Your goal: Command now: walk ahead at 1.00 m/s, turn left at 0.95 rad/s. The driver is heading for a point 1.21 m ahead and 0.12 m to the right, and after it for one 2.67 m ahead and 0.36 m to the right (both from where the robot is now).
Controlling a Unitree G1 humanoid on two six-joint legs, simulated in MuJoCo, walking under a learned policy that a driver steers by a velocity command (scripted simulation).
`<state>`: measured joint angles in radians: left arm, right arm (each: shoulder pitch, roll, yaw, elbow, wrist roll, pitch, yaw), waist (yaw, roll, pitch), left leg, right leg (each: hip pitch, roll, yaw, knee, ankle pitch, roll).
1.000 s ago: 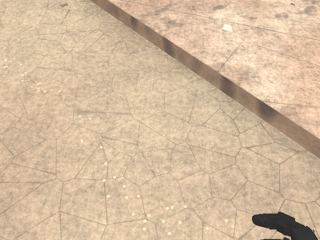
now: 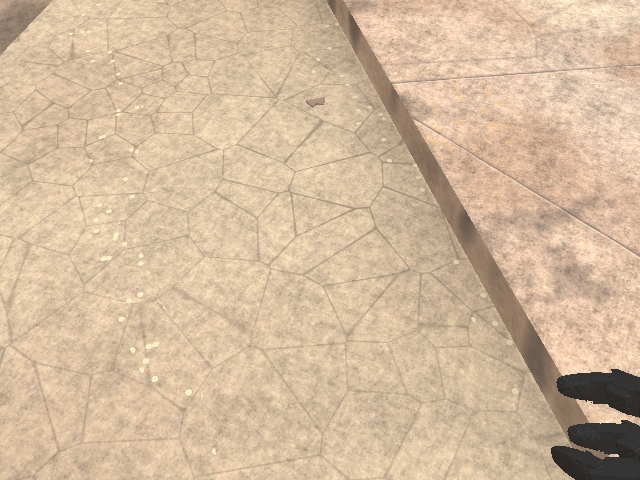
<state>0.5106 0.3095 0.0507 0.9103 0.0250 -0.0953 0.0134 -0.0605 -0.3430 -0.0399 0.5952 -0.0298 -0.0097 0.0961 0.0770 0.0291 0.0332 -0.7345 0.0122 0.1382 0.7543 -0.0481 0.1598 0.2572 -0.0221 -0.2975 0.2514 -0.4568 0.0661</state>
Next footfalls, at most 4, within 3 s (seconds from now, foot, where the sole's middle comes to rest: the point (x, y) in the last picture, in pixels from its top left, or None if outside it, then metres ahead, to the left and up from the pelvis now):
0.04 left None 0.24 0.04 -0.74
0.50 right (379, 369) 0.69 -0.04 -0.74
0.94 left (355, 211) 1.15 0.03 -0.74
1.38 right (494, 125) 1.40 -0.34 -0.64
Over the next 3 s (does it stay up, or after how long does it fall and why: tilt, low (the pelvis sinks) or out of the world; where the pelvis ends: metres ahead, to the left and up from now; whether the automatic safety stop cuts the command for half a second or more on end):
stays up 2.70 -0.32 0.13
